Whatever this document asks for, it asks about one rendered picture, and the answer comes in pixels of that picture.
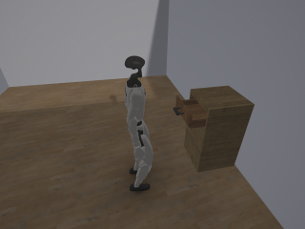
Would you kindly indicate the drawer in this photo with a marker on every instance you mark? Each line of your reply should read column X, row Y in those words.
column 194, row 114

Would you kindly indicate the robot thigh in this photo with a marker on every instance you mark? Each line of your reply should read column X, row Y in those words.
column 146, row 131
column 148, row 149

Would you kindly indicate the robot left thigh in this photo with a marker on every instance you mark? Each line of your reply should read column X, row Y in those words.
column 146, row 131

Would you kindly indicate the robot right forearm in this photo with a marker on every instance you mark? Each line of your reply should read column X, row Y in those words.
column 133, row 129

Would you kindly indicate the cabinet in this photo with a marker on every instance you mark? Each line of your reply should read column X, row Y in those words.
column 216, row 145

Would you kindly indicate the handle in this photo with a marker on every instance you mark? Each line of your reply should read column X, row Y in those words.
column 176, row 111

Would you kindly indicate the right robot upper arm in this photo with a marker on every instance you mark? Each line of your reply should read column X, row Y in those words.
column 135, row 100

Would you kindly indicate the robot right thigh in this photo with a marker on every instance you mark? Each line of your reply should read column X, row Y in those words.
column 148, row 149

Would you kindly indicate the right robot hand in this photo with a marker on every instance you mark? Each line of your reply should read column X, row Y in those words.
column 139, row 153

